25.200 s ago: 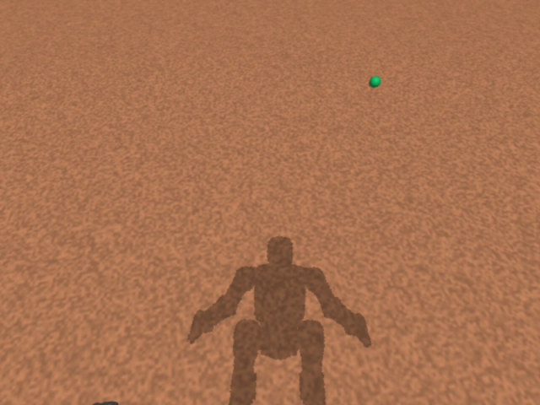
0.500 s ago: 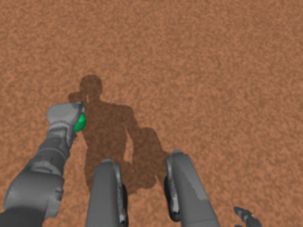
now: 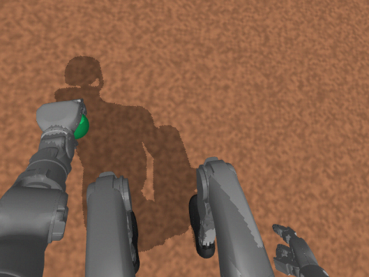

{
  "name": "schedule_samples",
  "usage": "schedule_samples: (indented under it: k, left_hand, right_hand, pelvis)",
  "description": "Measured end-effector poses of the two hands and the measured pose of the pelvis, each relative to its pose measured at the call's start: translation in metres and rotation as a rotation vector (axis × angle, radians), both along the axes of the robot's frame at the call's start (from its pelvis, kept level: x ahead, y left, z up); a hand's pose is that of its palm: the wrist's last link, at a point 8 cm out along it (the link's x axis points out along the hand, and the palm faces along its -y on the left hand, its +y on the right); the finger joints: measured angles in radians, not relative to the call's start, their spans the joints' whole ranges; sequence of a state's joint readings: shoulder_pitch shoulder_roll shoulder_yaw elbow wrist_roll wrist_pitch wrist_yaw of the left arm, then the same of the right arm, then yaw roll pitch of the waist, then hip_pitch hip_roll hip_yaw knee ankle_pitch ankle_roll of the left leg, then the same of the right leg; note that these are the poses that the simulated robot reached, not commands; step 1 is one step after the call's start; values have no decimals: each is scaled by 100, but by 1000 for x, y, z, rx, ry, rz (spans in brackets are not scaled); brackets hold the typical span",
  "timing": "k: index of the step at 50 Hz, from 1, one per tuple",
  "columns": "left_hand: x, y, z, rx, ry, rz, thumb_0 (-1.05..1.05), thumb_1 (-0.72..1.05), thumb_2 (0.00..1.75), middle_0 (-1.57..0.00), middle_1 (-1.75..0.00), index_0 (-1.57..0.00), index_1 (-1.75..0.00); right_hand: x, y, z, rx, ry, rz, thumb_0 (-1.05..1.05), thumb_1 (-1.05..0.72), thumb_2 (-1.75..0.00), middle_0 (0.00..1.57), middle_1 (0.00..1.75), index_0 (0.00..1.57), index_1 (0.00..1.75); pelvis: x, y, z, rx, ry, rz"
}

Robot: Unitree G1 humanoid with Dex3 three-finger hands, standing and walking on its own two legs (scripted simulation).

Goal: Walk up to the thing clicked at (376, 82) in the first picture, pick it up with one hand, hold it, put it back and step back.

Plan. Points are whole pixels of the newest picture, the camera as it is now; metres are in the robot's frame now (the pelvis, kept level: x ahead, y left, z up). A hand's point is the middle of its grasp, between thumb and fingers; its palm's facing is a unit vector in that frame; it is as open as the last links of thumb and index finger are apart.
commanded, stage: crouch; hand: left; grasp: from above
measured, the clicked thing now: (73, 125) +0.45 +0.22 -0.19
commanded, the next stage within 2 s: lower in 0.60 s
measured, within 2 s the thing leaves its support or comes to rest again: neither
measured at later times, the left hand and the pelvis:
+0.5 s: hand (78, 133) +0.44 +0.22 -0.25, palm faces -0.48 -0.03 -0.88, open 9.3 cm; pelvis -0.01 +0.00 -0.06, yaw -1 degrees
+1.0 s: hand (85, 135) +0.44 +0.22 -0.30, palm faces -0.51 -0.03 -0.86, open 9.3 cm; pelvis -0.01 +0.00 -0.10, yaw -3 degrees
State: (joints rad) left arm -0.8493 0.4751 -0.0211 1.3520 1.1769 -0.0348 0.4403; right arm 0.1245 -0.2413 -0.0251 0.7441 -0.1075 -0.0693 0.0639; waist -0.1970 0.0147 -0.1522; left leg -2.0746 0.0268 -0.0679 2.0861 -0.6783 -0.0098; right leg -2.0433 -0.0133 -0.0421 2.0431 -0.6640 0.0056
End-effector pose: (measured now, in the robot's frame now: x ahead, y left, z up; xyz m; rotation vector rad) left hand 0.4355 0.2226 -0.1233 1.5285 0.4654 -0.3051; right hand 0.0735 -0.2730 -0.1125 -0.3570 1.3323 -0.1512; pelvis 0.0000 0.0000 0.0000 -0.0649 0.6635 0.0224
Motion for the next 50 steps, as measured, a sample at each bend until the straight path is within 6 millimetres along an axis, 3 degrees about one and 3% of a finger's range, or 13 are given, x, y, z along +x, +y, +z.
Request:
schedule_samples:
  k: [23, 41, 50]
  left_hand:
    - [7, -3, -62, -9, 4, -37, 4, 8, 64, -84, -82, -63, -72]
    - [19, -3, -88, -19, 12, -42, 4, 8, 64, -85, -81, -64, -71]
    - [16, -6, -117, -30, 44, -51, 4, 8, 64, -84, -82, -64, -71]
  right_hand:
    - [-48, 6, -54, 25, 94, -20, 0, -91, -91, 20, 30, 20, 30]
    - [-56, 3, -71, 27, 124, 9, 0, -91, -90, 20, 30, 20, 30]
    - [-59, 3, -80, 36, 144, 43, 0, -91, -90, 20, 30, 20, 30]
  pelvis:
    - [-10, 2, -60, -11, -35, -15]
    - [-9, 2, -84, -25, -50, -23]
    - [-8, 1, -98, -33, -64, -29]
